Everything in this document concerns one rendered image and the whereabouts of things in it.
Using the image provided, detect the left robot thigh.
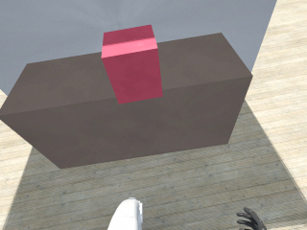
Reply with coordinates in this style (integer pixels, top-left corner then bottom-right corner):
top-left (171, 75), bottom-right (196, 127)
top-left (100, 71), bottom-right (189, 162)
top-left (107, 199), bottom-right (143, 230)

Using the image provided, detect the carton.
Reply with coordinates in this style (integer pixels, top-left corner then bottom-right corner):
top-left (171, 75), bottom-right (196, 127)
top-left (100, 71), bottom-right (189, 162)
top-left (101, 24), bottom-right (163, 104)

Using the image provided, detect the right robot hand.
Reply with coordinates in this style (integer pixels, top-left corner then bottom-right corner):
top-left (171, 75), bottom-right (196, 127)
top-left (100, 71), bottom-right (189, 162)
top-left (236, 207), bottom-right (267, 230)

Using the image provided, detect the pedestal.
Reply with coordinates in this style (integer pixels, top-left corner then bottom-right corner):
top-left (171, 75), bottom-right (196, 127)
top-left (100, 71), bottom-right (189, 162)
top-left (0, 33), bottom-right (253, 170)

